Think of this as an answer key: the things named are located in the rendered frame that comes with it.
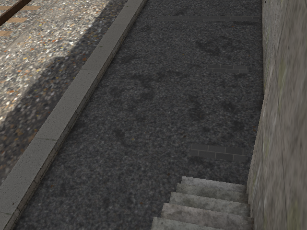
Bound stairs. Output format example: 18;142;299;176
151;176;254;230

